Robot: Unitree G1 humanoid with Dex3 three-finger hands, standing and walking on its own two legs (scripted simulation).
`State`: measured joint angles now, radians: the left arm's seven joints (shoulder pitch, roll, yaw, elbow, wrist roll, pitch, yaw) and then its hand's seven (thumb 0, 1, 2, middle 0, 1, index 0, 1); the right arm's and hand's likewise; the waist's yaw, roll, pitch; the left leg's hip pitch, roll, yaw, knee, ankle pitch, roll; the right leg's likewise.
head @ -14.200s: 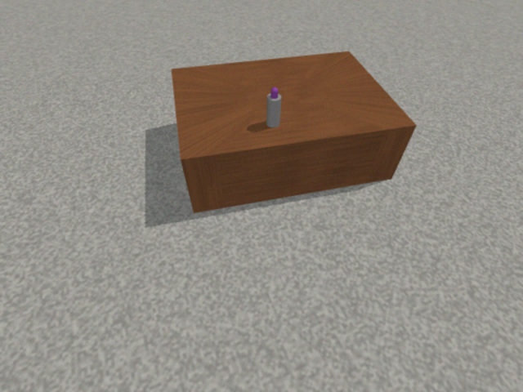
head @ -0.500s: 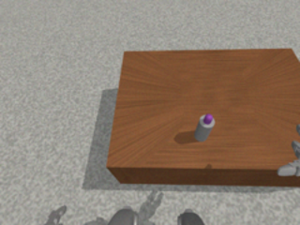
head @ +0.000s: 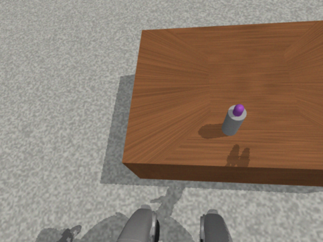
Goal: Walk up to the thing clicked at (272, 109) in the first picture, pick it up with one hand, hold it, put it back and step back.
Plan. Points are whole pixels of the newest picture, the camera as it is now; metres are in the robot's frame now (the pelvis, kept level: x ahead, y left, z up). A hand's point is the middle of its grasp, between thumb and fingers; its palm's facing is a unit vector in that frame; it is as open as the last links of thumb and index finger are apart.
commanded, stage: go down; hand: right
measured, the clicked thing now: (234, 118) +0.53 -0.19 -0.24
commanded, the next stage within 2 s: approach in 0.40 s
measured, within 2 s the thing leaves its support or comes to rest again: neither
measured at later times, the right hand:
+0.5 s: hand out of the picture +0.42 -0.38 +0.03, palm faces +0.19 +0.98 -0.08, open 17.5 cm
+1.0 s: hand (288, 122) +0.47 -0.33 -0.13, palm faces +0.11 +0.99 +0.00, open 17.6 cm
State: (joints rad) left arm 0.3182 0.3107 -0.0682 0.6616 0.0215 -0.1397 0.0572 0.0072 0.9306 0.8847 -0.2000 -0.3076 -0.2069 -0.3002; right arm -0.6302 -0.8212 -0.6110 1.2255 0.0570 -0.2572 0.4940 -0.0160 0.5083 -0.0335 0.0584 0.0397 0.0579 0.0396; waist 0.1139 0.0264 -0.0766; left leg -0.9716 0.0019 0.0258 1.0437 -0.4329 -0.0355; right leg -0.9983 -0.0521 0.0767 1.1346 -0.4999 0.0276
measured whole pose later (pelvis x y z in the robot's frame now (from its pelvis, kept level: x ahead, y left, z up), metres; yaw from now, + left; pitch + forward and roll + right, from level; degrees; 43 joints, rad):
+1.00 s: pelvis -0.03 -0.01 -0.16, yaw +3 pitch +35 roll +7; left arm 0.23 0.32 -0.13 0.59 0.07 -0.10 -0.01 0.00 0.90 0.90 -0.19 -0.30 -0.19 -0.30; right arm -0.86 -0.84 -0.73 1.25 0.13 -0.53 0.56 -0.02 0.57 -0.01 0.07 0.03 0.07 0.03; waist 0.20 0.00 -0.15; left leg -1.68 -0.01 0.03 1.68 -0.62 -0.06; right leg -1.71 -0.04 0.12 1.79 -0.70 0.03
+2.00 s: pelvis -0.06 +0.00 -0.29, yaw +3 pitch +37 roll +6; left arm 0.25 0.31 -0.08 0.59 0.07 0.08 -0.06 0.00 0.91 0.89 -0.20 -0.30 -0.20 -0.30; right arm -1.09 -0.63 -0.51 1.10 -0.02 -0.36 0.16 -0.01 0.39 -0.04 0.07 0.03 0.06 0.03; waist 0.24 -0.03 -0.12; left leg -2.10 0.01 0.00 2.10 -0.64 -0.06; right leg -2.12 0.01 0.13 2.18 -0.71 0.04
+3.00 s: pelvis -0.07 +0.00 -0.29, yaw +3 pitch +36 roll +6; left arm 0.25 0.31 -0.11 0.58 0.08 0.10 -0.05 0.00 0.90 0.90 -0.20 -0.30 -0.20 -0.30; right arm -1.16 -0.67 -0.48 1.16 -0.03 -0.38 0.14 -0.02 0.19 -0.86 0.88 0.88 0.80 0.91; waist 0.26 -0.03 -0.09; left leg -2.12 0.01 0.01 2.11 -0.63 -0.06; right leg -2.14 0.01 0.14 2.20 -0.70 0.05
